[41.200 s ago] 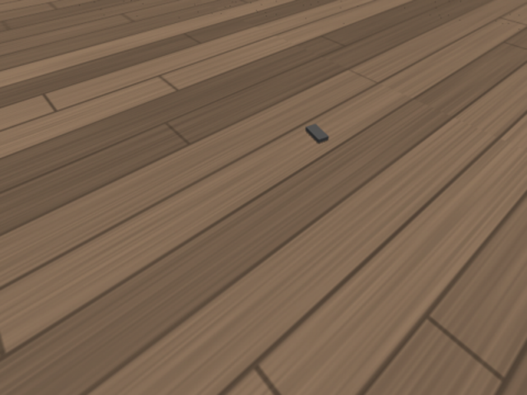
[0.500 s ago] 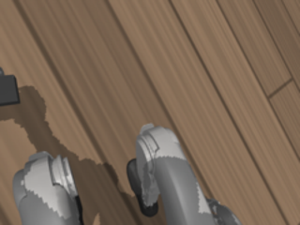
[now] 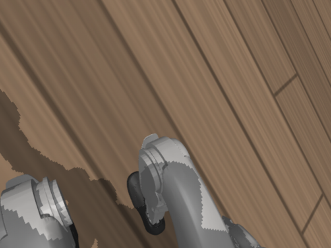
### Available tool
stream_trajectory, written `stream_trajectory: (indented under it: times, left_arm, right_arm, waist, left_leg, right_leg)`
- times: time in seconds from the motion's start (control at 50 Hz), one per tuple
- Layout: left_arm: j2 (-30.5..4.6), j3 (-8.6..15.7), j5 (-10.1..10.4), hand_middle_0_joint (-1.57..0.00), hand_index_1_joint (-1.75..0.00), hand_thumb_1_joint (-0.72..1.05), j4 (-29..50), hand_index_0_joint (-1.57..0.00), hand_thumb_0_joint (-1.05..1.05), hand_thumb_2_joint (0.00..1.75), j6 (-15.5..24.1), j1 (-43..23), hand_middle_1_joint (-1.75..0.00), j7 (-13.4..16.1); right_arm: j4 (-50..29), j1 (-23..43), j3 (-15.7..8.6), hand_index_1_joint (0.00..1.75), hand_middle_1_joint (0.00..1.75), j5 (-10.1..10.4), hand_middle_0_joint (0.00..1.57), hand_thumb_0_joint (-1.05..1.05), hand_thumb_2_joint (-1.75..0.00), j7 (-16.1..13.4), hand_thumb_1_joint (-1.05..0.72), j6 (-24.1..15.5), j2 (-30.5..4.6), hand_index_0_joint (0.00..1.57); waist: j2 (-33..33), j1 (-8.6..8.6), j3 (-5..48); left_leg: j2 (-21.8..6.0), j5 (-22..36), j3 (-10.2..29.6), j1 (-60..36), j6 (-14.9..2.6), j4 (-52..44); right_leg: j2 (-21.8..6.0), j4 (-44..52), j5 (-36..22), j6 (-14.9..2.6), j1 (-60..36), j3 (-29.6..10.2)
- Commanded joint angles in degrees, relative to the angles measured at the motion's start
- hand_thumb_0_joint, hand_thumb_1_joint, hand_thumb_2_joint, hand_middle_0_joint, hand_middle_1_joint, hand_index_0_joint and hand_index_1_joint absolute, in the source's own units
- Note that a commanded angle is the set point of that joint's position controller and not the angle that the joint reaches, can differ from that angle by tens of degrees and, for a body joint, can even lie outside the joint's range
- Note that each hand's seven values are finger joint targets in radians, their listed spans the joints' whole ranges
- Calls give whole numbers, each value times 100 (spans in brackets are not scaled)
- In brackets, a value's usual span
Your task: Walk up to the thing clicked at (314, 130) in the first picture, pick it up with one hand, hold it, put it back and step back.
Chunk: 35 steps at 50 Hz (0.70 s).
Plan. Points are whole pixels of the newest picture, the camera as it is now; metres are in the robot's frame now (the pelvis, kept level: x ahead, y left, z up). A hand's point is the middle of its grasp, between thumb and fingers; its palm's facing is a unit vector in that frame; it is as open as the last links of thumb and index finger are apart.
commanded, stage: rest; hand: left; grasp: from above
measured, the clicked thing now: out of the picture +0.47 +0.32 -0.27
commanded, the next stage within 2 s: open in 0.56 s
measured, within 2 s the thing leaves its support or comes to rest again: rests again in 0.38 s
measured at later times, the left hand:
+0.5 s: hand out of the picture +0.47 +0.30 -0.26, palm faces -0.47 -0.12 -0.88, open 10.1 cm
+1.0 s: hand out of the picture +0.47 +0.31 -0.26, palm faces -0.46 -0.12 -0.88, open 11.0 cm
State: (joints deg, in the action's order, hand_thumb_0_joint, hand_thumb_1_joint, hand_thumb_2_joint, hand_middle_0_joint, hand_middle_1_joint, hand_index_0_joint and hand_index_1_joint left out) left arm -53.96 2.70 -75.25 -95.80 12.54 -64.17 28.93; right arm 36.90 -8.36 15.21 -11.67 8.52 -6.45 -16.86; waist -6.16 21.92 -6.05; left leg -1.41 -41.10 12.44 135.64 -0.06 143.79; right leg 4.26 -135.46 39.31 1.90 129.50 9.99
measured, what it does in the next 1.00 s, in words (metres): stands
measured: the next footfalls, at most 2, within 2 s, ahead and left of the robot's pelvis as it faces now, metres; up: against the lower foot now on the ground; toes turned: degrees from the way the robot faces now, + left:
none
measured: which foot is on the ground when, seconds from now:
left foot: down 0.00-1.00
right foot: down 0.00-1.00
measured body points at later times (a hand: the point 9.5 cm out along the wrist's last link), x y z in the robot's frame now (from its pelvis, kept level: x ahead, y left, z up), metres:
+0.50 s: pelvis +0.00 +0.00 +0.00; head +0.29 +0.13 +0.32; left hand +0.49 +0.31 -0.21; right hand +0.05 -0.25 -0.06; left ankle +0.06 +0.13 -0.28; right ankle +0.10 -0.11 -0.28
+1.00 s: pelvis +0.00 +0.00 +0.00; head +0.29 +0.13 +0.31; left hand +0.49 +0.31 -0.21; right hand +0.04 -0.24 -0.05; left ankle +0.06 +0.13 -0.28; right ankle +0.10 -0.11 -0.28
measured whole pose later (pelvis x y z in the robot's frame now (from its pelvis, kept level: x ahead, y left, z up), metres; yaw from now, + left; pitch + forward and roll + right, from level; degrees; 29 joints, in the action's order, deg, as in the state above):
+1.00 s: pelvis +0.00 +0.00 +0.00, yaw -2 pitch +29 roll -15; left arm -60.1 2.5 -74.4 -99.2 12.5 -65.2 32.9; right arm 34.6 -6.5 19.8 -13.5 11.5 -11.0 -19.5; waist -9.3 23.9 -10.4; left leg -1.9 -41.6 14.9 134.9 -0.4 145.7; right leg 5.4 -135.1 38.4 2.8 128.0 11.9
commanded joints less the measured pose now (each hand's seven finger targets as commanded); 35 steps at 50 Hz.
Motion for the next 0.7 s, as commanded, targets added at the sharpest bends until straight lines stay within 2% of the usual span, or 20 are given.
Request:
stream_trajectory:
  times: [0.0, 0.06, 0.14, 0.16, 0.18, 0.2, 0.26, 0.28, 0.3, 0.32, 0.34, 0.36, 0.38, 0.4, 0.42, 0.54, 0.58, 0.62, 0.64, 0.68]
  left_arm:
    - [-1396, 103, 34, -101, -67, 72, 725, -105, 0, 71, 13, -1745, -71, 389]
    - [-1320, 124, 56, -102, -67, 74, 361, -106, 0, 70, -16, -1611, -72, 452]
    - [-1310, -35, 74, -100, -65, 73, 491, -105, 0, 65, -25, -1773, -70, 471]
    - [-1530, 153, 84, -100, -65, 71, 513, -104, 0, 65, -33, -1725, -69, 502]
    - [-1535, 139, 68, -101, -64, 72, 612, -105, 0, 66, -36, -1672, -68, 512]
    - [-1343, 4, 81, -102, -63, 73, 357, -106, 0, 65, -74, -1562, -68, 487]
    - [-1310, -50, 170, -98, -64, 70, 393, -103, 0, 62, -78, -1694, -69, 503]
    - [-1573, 96, 188, -97, -63, 69, 610, -102, 0, 61, -64, -1696, -68, 543]
    - [-1574, 129, 177, -99, -63, 70, 372, -103, 0, 63, -93, -1580, -67, 539]
    - [-1387, -48, 145, -98, -61, 69, 468, -102, 0, 59, -85, -1657, -66, 507]
    - [-1584, 91, 163, -97, -61, 67, 406, -101, 0, 61, -76, -1591, -65, 542]
    - [-1567, 30, 175, -97, -62, 68, 669, -102, 0, 61, -55, -1738, -66, 538]
    - [-1508, 44, 178, -97, -60, 66, 323, -101, 0, 58, -91, -1571, -65, 530]
    - [-1332, -130, 203, -95, -61, 65, 578, -99, 0, 59, -67, -1741, -66, 514]
    - [-1597, 95, 209, -94, -61, 65, 388, -99, 0, 60, -72, -1558, -66, 561]
    - [-1551, 14, 189, -94, -58, 62, 507, -98, 0, 56, -12, -1668, -62, 520]
    - [-1778, 167, 170, -95, -57, 65, 463, -99, 0, 56, 13, -1613, -62, 537]
    - [-1564, 43, 131, -95, -57, 65, 126, -100, 0, 54, 2, -1454, -62, 536]
    - [-1674, 89, 157, -95, -58, 66, 251, -99, 0, 55, 28, -1480, -63, 552]
    - [-1751, 126, 148, -79, -58, 50, 300, -83, 0, 53, 41, -1604, -62, 600]
  right_arm:
    - [80, -1129, -438, 30, 30, -30, 20, 0, -90, -25, -90, -63, -1795, 20]
    - [8, -1086, -428, 30, 30, -61, 20, 0, -90, 8, -90, -144, -1892, 20]
    - [40, -1045, -360, 30, 30, -80, 20, 0, -90, 78, -90, -252, -1893, 20]
    - [-16, -1047, -374, 30, 30, -78, 20, 0, -90, 78, -90, -275, -2002, 20]
    - [-36, -1064, -363, 30, 30, -72, 20, 0, -90, 75, -90, -286, -2002, 20]
    - [-6, -997, -336, 30, 30, -87, 20, 0, -90, 109, -91, -298, -1917, 20]
    - [18, -969, -296, 30, 30, -93, 20, 0, -90, 162, -91, -344, -1950, 20]
    - [-29, -950, -309, 30, 30, -91, 20, 0, -90, 148, -90, -346, -2002, 20]
    - [-36, -962, -302, 30, 30, -83, 20, 0, -90, 159, -91, -357, -2059, 20]
    - [0, -996, -277, 30, 30, -93, 20, 0, -90, 184, -91, -368, -1993, 20]
    - [-33, -885, -280, 30, 30, -96, 20, 0, -90, 181, -91, -352, -2020, 20]
    - [-106, -914, -250, 30, 30, -82, 20, 0, -90, 183, -91, -353, -2023, 20]
    - [-44, -912, -258, 30, 30, -90, 20, 0, -90, 197, -91, -370, -2022, 20]
    - [9, -959, -225, 30, 30, -91, 20, 0, -90, 221, -91, -383, -1999, 20]
    - [-27, -896, -249, 30, 30, -96, 20, 0, -90, 210, -90, -397, -2082, 20]
    - [-151, -857, -198, 30, 30, -95, 20, 0, -90, 248, -91, -419, -2113, 20]
    - [-102, -941, -189, 30, 30, -106, 20, 0, -90, 242, -90, -409, -2153, 20]
    - [-113, -876, -181, 30, 30, -130, 20, 0, -90, 252, -91, -417, -2145, 20]
    - [-91, -943, -156, 30, 30, -121, 20, 0, -90, 252, -90, -411, -2138, 20]
    - [-82, -950, -140, 30, 30, -143, 20, 0, -90, 253, -90, -407, -2115, 20]
  waist:
    - [3030, 149, 3974]
    - [2890, 293, 3540]
    - [3059, 330, 3607]
    - [2939, 328, 3669]
    - [3102, 272, 3820]
    - [3043, 319, 3677]
    - [3027, 362, 3542]
    - [3110, 269, 3758]
    - [3064, 333, 3528]
    - [3146, 355, 3512]
    - [3012, 326, 3596]
    - [3080, 325, 3752]
    - [2994, 381, 3541]
    - [3089, 383, 3549]
    - [3051, 384, 3578]
    - [3066, 438, 3361]
    - [3038, 442, 3401]
    - [2884, 529, 3153]
    - [2866, 485, 3229]
    - [2977, 479, 3378]
  left_leg:
    - [-124, 1534, -460, -3039, -89, -1360]
    - [-117, 1341, -424, -2847, -88, -1342]
    - [-163, 1358, -395, -3024, -82, -1279]
    - [-158, 1445, -370, -3034, -84, -1259]
    - [-151, 1614, -360, -3195, -45, -1335]
    - [-174, 1617, -375, -3108, -66, -1263]
    - [-184, 1512, -337, -2986, -65, -1246]
    - [-183, 1585, -341, -3102, -60, -1281]
    - [-188, 1517, -296, -3051, -42, -1282]
    - [-181, 1561, -323, -3038, -45, -1288]
    - [-211, 1492, -292, -2981, -59, -1278]
    - [-191, 1608, -319, -3064, -73, -1251]
    - [-205, 1564, -323, -2987, -77, -1194]
    - [-204, 1621, -319, -3052, -62, -1223]
    - [-214, 1592, -250, -3112, -45, -1237]
    - [-214, 1459, -236, -2975, -45, -1259]
    - [-225, 1507, -221, -2985, -46, -1256]
    - [-222, 1353, -211, -2853, -58, -1198]
    - [-235, 1390, -215, -2847, -66, -1220]
    - [-231, 1435, -218, -2947, -61, -1250]
  right_leg:
    - [250, 1180, -1826, -339, -2283, 426]
    - [225, 1178, -1642, -352, -2082, 489]
    - [252, 1145, -1707, -331, -2164, 477]
    - [243, 1166, -1760, -317, -2213, 522]
    - [231, 1116, -1865, -331, -2295, 532]
    - [266, 1100, -1927, -320, -2306, 503]
    - [278, 1106, -1863, -328, -2249, 520]
    - [283, 1171, -1903, -315, -2358, 544]
    - [251, 1091, -1826, -335, -2239, 558]
    - [274, 1101, -1870, -332, -2237, 551]
    - [310, 1126, -1844, -328, -2364, 544]
    - [303, 1153, -1947, -312, -2436, 538]
    - [289, 1121, -1938, -308, -2388, 532]
    - [305, 1115, -1958, -316, -2327, 545]
    - [287, 1093, -1918, -318, -2303, 588]
    - [291, 1104, -1783, -327, -2231, 597]
    - [296, 1103, -1832, -317, -2359, 600]
    - [290, 1104, -1724, -317, -2188, 623]
    - [315, 1148, -1763, -296, -2329, 612]
    - [314, 1151, -1811, -303, -2402, 608]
